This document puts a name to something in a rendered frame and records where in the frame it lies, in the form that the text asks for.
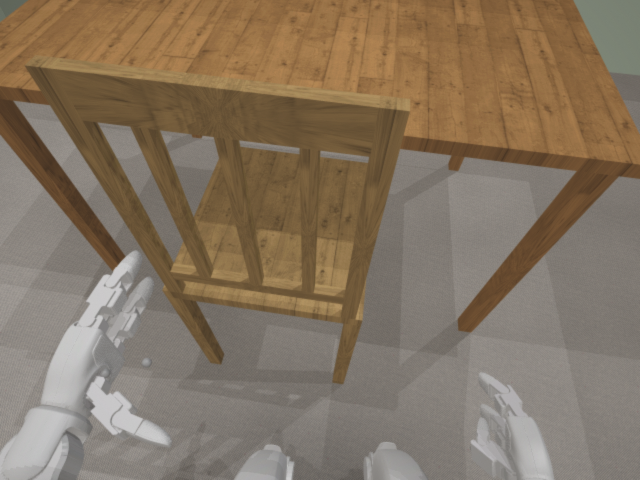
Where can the robot left forearm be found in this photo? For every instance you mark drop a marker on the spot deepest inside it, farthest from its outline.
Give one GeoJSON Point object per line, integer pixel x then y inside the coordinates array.
{"type": "Point", "coordinates": [49, 446]}

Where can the table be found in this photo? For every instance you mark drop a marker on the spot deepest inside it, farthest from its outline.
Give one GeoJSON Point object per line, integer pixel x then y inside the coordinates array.
{"type": "Point", "coordinates": [518, 81]}

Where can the chair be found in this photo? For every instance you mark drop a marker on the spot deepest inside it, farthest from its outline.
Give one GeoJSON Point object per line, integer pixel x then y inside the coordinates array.
{"type": "Point", "coordinates": [277, 232]}

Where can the robot right hand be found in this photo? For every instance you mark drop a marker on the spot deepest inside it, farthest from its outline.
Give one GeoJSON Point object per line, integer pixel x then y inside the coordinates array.
{"type": "Point", "coordinates": [518, 437]}

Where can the robot left hand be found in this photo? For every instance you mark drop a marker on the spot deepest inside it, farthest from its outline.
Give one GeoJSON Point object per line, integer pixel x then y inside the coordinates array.
{"type": "Point", "coordinates": [95, 343]}

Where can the robot right shin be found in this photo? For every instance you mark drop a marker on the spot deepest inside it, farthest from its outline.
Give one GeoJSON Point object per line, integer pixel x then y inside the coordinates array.
{"type": "Point", "coordinates": [386, 445]}

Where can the left robot thigh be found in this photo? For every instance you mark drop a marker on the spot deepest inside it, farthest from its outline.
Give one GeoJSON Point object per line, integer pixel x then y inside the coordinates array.
{"type": "Point", "coordinates": [267, 465]}

